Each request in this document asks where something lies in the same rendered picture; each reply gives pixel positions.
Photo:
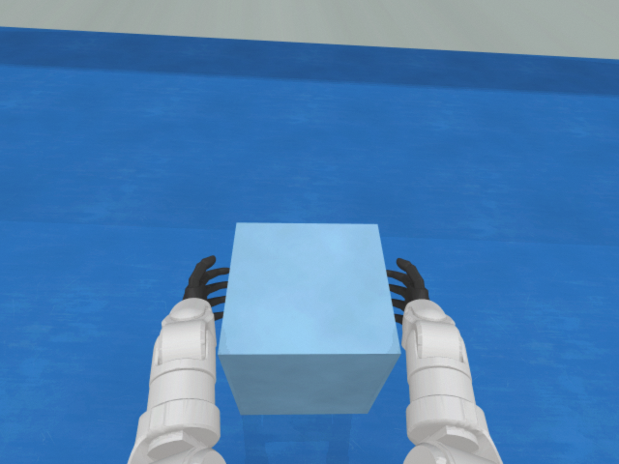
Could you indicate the left robot forearm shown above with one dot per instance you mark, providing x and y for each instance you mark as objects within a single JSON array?
[{"x": 181, "y": 412}]

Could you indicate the carton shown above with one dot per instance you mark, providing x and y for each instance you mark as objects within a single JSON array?
[{"x": 308, "y": 325}]

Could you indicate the right robot forearm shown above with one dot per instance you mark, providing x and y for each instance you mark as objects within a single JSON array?
[{"x": 442, "y": 403}]

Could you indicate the left robot hand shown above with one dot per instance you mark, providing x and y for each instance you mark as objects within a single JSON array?
[{"x": 197, "y": 287}]

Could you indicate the right robot upper arm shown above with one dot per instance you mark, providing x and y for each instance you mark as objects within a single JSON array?
[{"x": 433, "y": 452}]

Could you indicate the right robot hand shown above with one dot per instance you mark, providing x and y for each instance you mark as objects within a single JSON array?
[{"x": 412, "y": 280}]

